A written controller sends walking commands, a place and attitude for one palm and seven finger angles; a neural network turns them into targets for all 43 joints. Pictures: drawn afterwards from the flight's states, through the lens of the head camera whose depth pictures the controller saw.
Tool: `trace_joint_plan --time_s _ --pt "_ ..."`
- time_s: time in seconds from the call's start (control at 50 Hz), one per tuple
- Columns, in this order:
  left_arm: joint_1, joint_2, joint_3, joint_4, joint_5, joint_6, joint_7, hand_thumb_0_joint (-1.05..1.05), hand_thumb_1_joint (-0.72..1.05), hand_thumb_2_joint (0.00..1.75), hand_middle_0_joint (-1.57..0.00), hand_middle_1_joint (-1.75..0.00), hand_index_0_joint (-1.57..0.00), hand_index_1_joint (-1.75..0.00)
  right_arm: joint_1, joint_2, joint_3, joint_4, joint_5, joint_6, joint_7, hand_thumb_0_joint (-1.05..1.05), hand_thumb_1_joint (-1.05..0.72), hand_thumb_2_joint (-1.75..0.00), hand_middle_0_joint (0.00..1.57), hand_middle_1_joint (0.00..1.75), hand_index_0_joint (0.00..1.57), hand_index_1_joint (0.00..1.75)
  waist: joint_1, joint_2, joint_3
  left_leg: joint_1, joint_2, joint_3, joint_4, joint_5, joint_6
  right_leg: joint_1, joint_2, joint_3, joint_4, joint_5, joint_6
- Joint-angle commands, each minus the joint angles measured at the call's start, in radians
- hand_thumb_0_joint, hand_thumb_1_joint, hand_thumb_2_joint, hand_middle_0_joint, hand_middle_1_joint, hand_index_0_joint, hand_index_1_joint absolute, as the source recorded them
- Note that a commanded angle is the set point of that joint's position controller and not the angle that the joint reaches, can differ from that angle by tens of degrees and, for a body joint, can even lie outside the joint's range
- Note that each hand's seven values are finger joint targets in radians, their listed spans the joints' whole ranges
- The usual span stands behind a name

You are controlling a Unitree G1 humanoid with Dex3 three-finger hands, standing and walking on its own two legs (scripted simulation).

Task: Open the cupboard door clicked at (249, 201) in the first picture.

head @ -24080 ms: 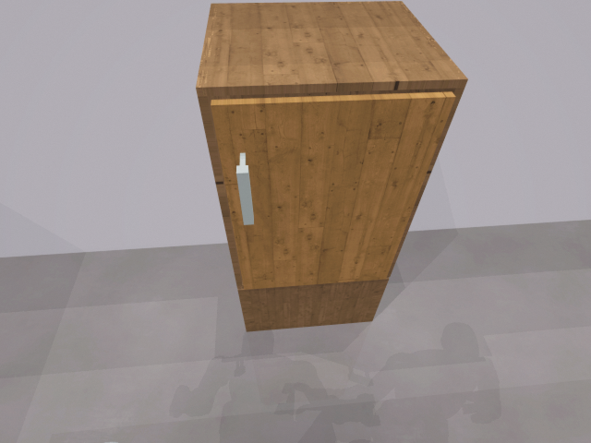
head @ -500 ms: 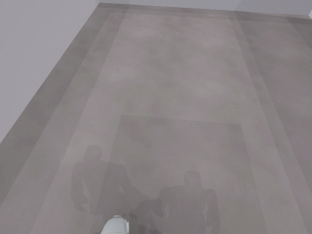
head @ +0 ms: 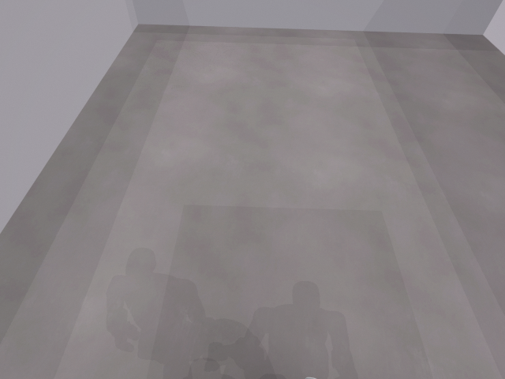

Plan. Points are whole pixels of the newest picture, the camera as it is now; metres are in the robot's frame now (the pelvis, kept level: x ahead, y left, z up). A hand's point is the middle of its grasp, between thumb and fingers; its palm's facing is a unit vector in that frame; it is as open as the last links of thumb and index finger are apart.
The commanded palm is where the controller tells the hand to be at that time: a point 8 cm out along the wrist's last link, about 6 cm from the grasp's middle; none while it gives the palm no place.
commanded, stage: turn to face it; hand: left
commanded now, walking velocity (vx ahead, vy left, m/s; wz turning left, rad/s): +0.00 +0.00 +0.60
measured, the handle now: out of the picture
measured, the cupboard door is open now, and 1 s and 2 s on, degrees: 43 43 43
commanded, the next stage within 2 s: none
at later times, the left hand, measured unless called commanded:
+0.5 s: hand out of the picture +0.13 +0.20 -0.17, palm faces +0.32 -0.92 -0.23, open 7.4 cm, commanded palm none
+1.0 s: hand out of the picture +0.04 +0.10 -0.16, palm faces +0.63 -0.73 -0.26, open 7.4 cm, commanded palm none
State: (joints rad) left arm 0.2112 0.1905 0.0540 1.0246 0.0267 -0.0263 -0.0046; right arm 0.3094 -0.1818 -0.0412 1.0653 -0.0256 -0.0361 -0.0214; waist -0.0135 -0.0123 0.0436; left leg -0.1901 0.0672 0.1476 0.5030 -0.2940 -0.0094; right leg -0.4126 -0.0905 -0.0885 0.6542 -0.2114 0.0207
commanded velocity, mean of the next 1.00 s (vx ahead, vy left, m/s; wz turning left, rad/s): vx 0.00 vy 0.00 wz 0.60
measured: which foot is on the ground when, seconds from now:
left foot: down 0.00-0.04, up 0.06-0.28, down 0.30-0.60, up 0.62-1.00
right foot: up 0.00-0.02, down 0.04-0.30, up 0.32-0.58, down 0.60-1.00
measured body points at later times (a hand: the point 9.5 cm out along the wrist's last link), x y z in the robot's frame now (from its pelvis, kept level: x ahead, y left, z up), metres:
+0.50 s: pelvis +0.10 -0.02 -0.01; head +0.14 +0.00 +0.44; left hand +0.11 +0.25 -0.15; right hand +0.22 -0.24 -0.15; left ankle +0.08 +0.11 -0.74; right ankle +0.11 -0.14 -0.69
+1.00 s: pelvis +0.14 -0.07 +0.00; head +0.20 -0.03 +0.44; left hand +0.00 +0.14 -0.14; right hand +0.41 -0.17 -0.14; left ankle +0.06 +0.04 -0.71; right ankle +0.15 -0.13 -0.74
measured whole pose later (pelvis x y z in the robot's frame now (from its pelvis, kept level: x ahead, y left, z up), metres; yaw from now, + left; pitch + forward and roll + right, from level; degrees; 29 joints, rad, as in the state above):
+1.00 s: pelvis +0.14 -0.07 +0.00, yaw +38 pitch +1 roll +3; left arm 0.28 0.19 0.04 0.92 0.03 0.00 0.02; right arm 0.02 -0.24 -0.06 0.90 -0.01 0.07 0.03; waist 0.04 -0.03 0.13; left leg -0.36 0.02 0.10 0.74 -0.43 -0.04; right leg -0.21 -0.13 -0.33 0.56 -0.37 -0.05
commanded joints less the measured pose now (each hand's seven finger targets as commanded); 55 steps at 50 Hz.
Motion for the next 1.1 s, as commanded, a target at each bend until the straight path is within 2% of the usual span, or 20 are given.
trace_joint_plan --time_s 0.0,0.02,0.06,0.12,0.24,0.28,0.3,0.34,0.4,0.48,0.54,0.58,0.62,0.68,0.8,0.96,1.0,1.04,1.06,1.08 --pt "0.16 0.158 0.03 -0.004 0.004 -0.012 0.012 0.0 0.9 0.9 -0.2 -0.3 -0.2 -0.3 -0.006 -0.06 -0.006 -0.058 0.013 0.011 0.016 0.0 -0.9 -0.9 0.2 0.3 0.2 0.3 0.082 -0.089 -0.022 -0.347 -0.012 -0.029 0.061 -0.143 0.002 0.395 -0.186 0.181 -0.237 0.106 -0.05" --pt "0.194 0.233 0.041 -0.003 0.003 -0.007 0.016 0.0 0.9 0.9 -0.2 -0.3 -0.2 -0.3 0.013 -0.036 -0.006 -0.072 0.01 0.022 0.02 0.0 -0.9 -0.9 0.2 0.3 0.2 0.3 0.087 -0.217 -0.056 -0.353 -0.06 0.004 0.252 -0.295 -0.017 0.389 -0.343 0.286 -0.325 0.109 -0.126" --pt "0.152 0.213 0.045 -0.021 -0.002 -0.008 0.031 0.0 0.9 0.9 -0.2 -0.3 -0.2 -0.3 -0.033 -0.073 -0.022 -0.081 0.013 0.039 0.014 0.0 -0.9 -0.9 0.2 0.3 0.2 0.3 0.099 -0.333 -0.067 -0.395 -0.004 -0.103 0.585 -0.326 -0.02 0.345 -0.391 0.344 -0.386 0.149 -0.21" --pt "0.013 0.16 0.037 -0.078 0.005 0.007 0.042 0.0 0.9 0.9 -0.2 -0.3 -0.2 -0.3 -0.021 -0.036 -0.019 -0.073 0.017 0.053 0.027 0.0 -0.9 -0.9 0.2 0.3 0.2 0.3 0.032 -0.187 -0.051 -0.328 0.035 -0.103 0.539 -0.245 -0.03 0.247 -0.324 0.072 -0.329 0.228 -0.154" --pt "-0.021 0.164 0.048 -0.108 -0.011 0.025 0.031 0.0 0.9 0.9 -0.2 -0.3 -0.2 -0.3 0.073 -0.055 -0.022 -0.08 0.005 0.056 0.04 0.0 -0.9 -0.9 0.2 0.3 0.2 0.3 -0.026 -0.048 -0.056 -0.03 -0.015 -0.011 0.007 0.096 -0.028 0.114 -0.243 -0.106 -0.081 0.09 -0.042" --pt "-0.053 0.073 0.028 -0.182 -0.02 0.041 0.023 0.0 0.9 0.9 -0.2 -0.3 -0.2 -0.3 0.148 -0.239 -0.067 -0.1 -0.011 0.047 0.026 0.0 -0.9 -0.9 0.2 0.3 0.2 0.3 -0.081 0.39 -0.075 0.054 0.356 -0.564 -0.187 0.472 0.188 -0.176 -0.024 -0.103 0.308 -0.486 0.069" --pt "-0.132 0.096 0.021 -0.228 -0.008 0.039 0.022 0.0 0.9 0.9 -0.2 -0.3 -0.2 -0.3 0.192 -0.269 -0.074 -0.102 -0.015 0.049 0.016 0.0 -0.9 -0.9 0.2 0.3 0.2 0.3 -0.109 0.195 -0.085 -0.012 0.394 -0.612 -0.177 0.355 0.244 -0.148 -0.017 0.015 0.439 -0.442 0.044" --pt "-0.123 0.071 0.031 -0.201 -0.006 0.036 0.024 0.0 0.9 0.9 -0.2 -0.3 -0.2 -0.3 0.088 -0.234 -0.066 -0.12 -0.009 0.034 0.0 0.0 -0.9 -0.9 0.2 0.3 0.2 0.3 -0.06 0.314 -0.118 0.041 0.3 -0.519 -0.145 0.437 0.206 -0.248 -0.014 0.078 0.533 -0.344 0.046" --pt "-0.086 0.072 0.033 -0.169 -0.014 0.036 0.015 0.0 0.9 0.9 -0.2 -0.3 -0.2 -0.3 -0.01 -0.198 -0.054 -0.157 -0.006 0.027 -0.006 0.0 -0.9 -0.9 0.2 0.3 0.2 0.3 -0.016 0.162 -0.121 0.051 0.204 -0.361 -0.099 0.597 0.16 -0.177 0.008 0.074 0.432 -0.24 0.057" --pt "-0.056 0.074 0.028 -0.179 -0.02 0.039 0.017 0.0 0.9 0.9 -0.2 -0.3 -0.2 -0.3 -0.067 -0.23 -0.069 -0.184 -0.007 0.042 0.002 0.0 -0.9 -0.9 0.2 0.3 0.2 0.3 -0.011 0.175 -0.133 0.007 0.177 -0.358 -0.086 0.542 0.158 -0.004 0.059 0.043 0.147 -0.243 0.05" --pt "0.075 0.109 0.039 -0.158 -0.016 0.025 0.021 0.0 0.9 0.9 -0.2 -0.3 -0.2 -0.3 -0.157 -0.227 -0.077 -0.22 0.004 0.058 0.01 0.0 -0.9 -0.9 0.2 0.3 0.2 0.3 0.053 0.122 -0.127 -0.161 0.102 -0.341 0.003 0.313 0.093 0.264 0.065 0.024 -0.193 -0.009 0.038" --pt "0.11 0.277 0.065 -0.17 0.009 0.016 0.033 0.0 0.9 0.9 -0.2 -0.3 -0.2 -0.3 -0.193 -0.135 -0.063 -0.272 0.015 0.06 0.028 0.0 -0.9 -0.9 0.2 0.3 0.2 0.3 0.087 -0.354 -0.083 -0.44 -0.13 -0.121 0.442 -0.327 -0.036 0.348 -0.39 0.465 -0.412 0.125 -0.142" --pt "0.038 0.214 0.049 -0.189 0.001 0.015 0.043 0.0 0.9 0.9 -0.2 -0.3 -0.2 -0.3 -0.22 -0.155 -0.072 -0.247 0.009 0.08 0.03 0.0 -0.9 -0.9 0.2 0.3 0.2 0.3 0.048 -0.234 -0.033 -0.433 -0.051 -0.206 0.738 -0.26 -0.029 0.221 -0.353 0.385 -0.369 0.175 -0.192" --pt "-0.027 0.149 0.027 -0.207 -0.002 0.006 0.039 0.0 0.9 0.9 -0.2 -0.3 -0.2 -0.3 -0.188 -0.126 -0.058 -0.212 0.006 0.093 0.048 0.0 -0.9 -0.9 0.2 0.3 0.2 0.3 -0.003 -0.177 -0.037 -0.402 -0.03 -0.163 0.746 -0.108 -0.055 0.232 -0.227 0.108 -0.311 0.344 -0.131" --pt "0.115 0.177 0.033 -0.163 -0.001 0.001 0.04 0.0 0.9 0.9 -0.2 -0.3 -0.2 -0.3 -0.287 -0.103 -0.038 -0.232 0.013 0.093 0.053 0.0 -0.9 -0.9 0.2 0.3 0.2 0.3 0.061 -0.153 -0.093 -0.374 -0.047 -0.089 0.465 -0.136 -0.066 0.459 -0.245 0.033 -0.25 0.62 -0.132" --pt "0.117 0.217 0.055 -0.149 0.002 0.006 0.035 0.0 0.9 0.9 -0.2 -0.3 -0.2 -0.3 -0.278 -0.111 -0.027 -0.247 0.016 0.075 0.048 0.0 -0.9 -0.9 0.2 0.3 0.2 0.3 0.042 -0.172 -0.114 -0.178 -0.056 -0.017 0.14 -0.1 -0.016 0.424 -0.302 -0.04 -0.137 0.681 -0.125" --pt "0.079 0.222 0.056 -0.152 -0.007 0.007 0.027 0.0 0.9 0.9 -0.2 -0.3 -0.2 -0.3 -0.169 -0.151 -0.041 -0.221 0.008 0.069 0.046 0.0 -0.9 -0.9 0.2 0.3 0.2 0.3 -0.025 -0.11 -0.156 0.05 -0.049 -0.028 -0.034 0.093 0.011 0.287 -0.268 -0.115 0.042 0.566 -0.058" --pt "0.002 0.134 0.029 -0.24 -0.016 0.017 0.018 0.0 0.9 0.9 -0.2 -0.3 -0.2 -0.3 -0.036 -0.34 -0.086 -0.201 0.0 0.064 0.033 0.0 -0.9 -0.9 0.2 0.3 0.2 0.3 -0.101 0.332 -0.183 0.303 0.39 -0.574 -0.115 0.789 0.274 -0.194 -0.047 -0.103 0.451 -0.465 0.065" --pt "-0.051 0.162 0.031 -0.269 -0.007 0.037 0.026 0.0 0.9 0.9 -0.2 -0.3 -0.2 -0.3 0.002 -0.346 -0.086 -0.188 0.008 0.069 0.024 0.0 -0.9 -0.9 0.2 0.3 0.2 0.3 -0.1 0.135 -0.159 0.26 0.421 -0.544 -0.09 0.79 0.309 -0.234 -0.046 0.028 0.517 -0.459 0.061" --pt "-0.065 0.129 0.034 -0.248 -0.007 0.04 0.03 0.0 0.9 0.9 -0.2 -0.3 -0.2 -0.3 -0.028 -0.325 -0.081 -0.192 0.005 0.06 0.011 0.0 -0.9 -0.9 0.2 0.3 0.2 0.3 -0.082 0.223 -0.171 0.234 0.343 -0.509 -0.084 0.762 0.275 -0.245 -0.043 0.061 0.533 -0.413 0.066"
